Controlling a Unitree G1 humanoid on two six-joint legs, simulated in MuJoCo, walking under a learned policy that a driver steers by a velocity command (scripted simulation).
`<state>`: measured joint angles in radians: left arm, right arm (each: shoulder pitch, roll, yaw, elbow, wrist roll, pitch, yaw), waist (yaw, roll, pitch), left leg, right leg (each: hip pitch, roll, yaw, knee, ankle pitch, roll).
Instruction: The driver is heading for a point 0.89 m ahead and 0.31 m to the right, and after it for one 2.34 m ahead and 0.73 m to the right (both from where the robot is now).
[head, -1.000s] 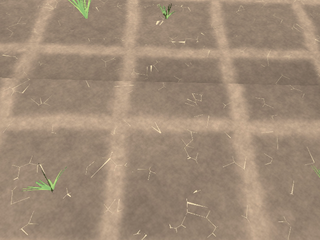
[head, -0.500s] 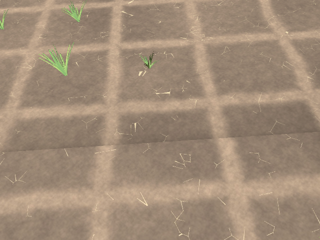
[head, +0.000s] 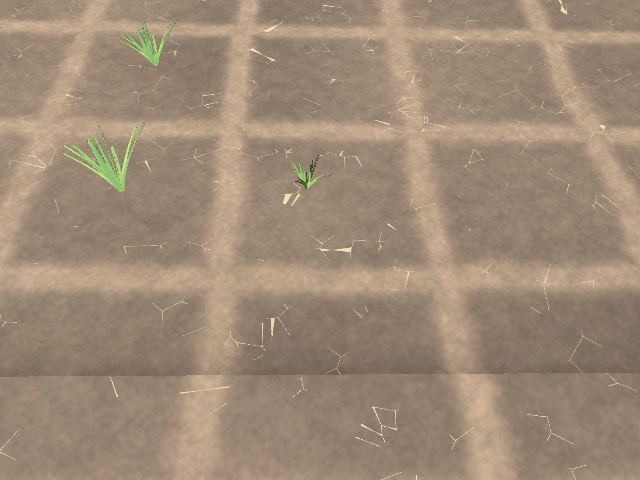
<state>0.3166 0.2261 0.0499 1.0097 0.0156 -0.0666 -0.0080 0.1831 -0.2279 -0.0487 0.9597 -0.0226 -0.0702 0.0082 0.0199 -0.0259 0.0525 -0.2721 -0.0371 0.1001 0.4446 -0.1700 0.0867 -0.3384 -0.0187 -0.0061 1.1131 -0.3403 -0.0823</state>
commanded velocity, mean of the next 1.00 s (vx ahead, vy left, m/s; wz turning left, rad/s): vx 0.50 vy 0.00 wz -0.30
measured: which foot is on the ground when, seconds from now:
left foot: down 0.00-0.44, up 0.46-0.96, down 0.98-1.00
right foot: up 0.00-0.40, down 0.42-1.00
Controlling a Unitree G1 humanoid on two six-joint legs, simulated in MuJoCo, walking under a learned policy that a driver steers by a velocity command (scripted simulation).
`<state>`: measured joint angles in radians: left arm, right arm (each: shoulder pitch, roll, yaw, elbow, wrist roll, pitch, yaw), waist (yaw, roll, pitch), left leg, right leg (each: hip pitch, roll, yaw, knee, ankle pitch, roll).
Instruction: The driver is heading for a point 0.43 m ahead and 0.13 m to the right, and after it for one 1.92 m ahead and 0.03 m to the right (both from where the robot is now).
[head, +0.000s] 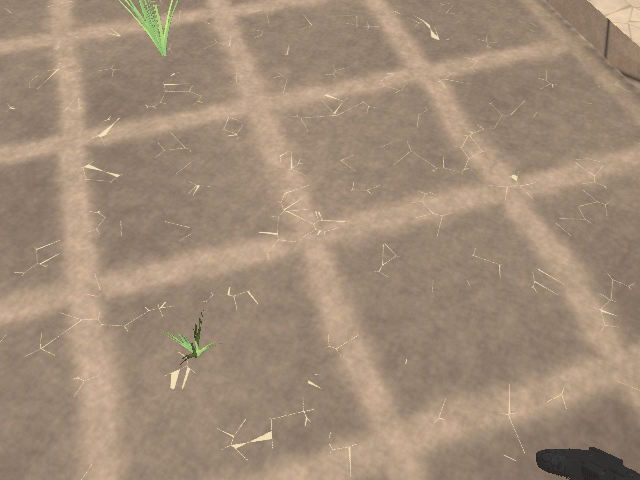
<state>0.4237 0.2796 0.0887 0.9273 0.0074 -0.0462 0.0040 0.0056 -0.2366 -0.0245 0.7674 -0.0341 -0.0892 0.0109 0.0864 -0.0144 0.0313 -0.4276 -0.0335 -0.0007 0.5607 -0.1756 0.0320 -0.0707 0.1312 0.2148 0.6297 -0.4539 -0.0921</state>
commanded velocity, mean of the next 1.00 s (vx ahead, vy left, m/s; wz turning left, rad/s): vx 0.32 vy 0.00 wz -0.34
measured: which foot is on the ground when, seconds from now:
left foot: down 0.00-0.46, up 0.48-0.90, down 0.92-1.00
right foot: down 0.00-0.00, up 0.02-0.48, down 0.50-0.92, up 0.94-1.00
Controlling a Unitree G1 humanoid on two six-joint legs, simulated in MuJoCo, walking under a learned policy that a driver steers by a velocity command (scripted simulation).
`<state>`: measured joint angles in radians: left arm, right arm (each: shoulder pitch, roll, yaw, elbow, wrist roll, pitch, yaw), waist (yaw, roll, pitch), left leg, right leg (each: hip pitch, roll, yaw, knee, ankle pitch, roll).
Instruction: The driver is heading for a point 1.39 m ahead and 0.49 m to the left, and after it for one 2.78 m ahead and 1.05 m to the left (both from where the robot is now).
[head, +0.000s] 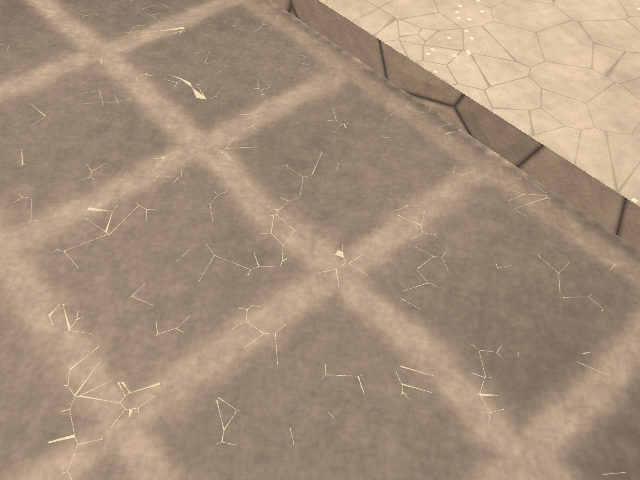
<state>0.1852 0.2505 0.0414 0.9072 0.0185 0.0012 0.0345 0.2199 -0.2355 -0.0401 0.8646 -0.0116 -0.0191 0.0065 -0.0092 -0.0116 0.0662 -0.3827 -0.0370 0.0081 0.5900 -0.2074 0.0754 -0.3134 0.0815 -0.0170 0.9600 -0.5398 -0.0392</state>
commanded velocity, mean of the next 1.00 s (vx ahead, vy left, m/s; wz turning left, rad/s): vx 0.01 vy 0.00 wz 0.46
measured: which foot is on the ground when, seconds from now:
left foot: down 0.00-0.36, up 0.38-0.78, down 0.80-1.00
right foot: up 0.00-0.34, down 0.36-0.80, up 0.82-1.00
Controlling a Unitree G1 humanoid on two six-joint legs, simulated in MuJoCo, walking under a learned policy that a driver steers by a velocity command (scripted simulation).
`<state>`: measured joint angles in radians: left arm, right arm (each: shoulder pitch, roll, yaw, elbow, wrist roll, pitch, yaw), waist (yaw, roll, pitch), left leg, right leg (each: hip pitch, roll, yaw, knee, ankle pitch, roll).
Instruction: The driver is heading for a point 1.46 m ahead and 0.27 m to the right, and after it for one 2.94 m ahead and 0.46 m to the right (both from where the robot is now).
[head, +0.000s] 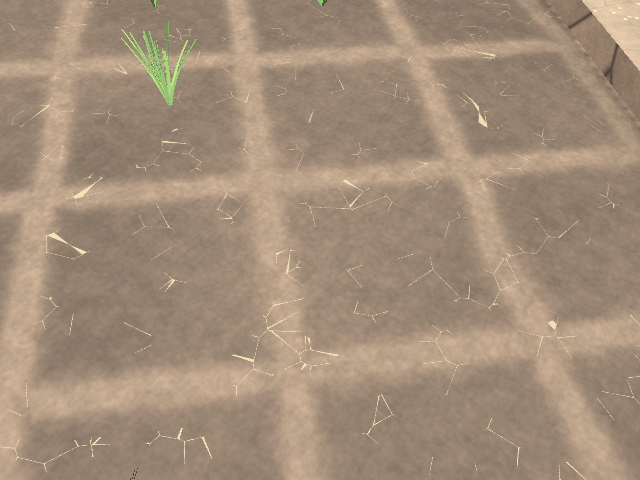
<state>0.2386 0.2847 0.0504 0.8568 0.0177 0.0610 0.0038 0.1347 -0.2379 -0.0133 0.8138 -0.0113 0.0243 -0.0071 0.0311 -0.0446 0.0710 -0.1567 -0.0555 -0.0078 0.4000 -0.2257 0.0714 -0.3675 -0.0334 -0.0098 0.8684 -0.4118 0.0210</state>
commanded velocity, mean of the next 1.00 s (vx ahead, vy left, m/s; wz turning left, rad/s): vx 0.02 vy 0.00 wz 0.04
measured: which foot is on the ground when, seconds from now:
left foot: down 0.00-0.94, up 0.96-1.00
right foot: up 0.00-0.16, down 0.18-1.00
